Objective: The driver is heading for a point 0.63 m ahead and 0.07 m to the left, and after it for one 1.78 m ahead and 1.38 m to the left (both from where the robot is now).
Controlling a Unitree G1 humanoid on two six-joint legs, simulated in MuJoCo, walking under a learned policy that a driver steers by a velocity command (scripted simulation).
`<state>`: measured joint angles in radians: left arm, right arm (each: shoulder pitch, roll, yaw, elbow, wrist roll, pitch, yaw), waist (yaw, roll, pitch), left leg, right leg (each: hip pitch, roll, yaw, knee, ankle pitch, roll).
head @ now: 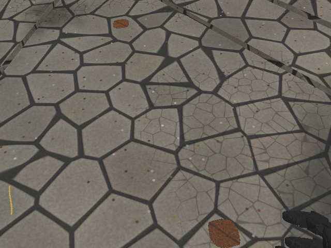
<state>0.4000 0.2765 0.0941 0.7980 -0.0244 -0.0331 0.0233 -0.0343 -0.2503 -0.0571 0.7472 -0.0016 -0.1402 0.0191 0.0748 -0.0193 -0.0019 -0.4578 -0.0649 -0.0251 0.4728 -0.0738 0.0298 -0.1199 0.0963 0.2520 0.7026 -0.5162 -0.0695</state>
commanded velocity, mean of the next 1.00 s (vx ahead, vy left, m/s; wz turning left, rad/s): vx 0.48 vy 0.00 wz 0.07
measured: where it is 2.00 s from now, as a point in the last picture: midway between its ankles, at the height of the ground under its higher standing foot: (199, 204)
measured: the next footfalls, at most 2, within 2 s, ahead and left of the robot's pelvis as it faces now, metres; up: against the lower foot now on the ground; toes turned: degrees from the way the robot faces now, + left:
right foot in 0.44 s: +0.39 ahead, -0.17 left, +0.00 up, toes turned -8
left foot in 0.98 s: +0.68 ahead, +0.07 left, +0.00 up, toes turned +11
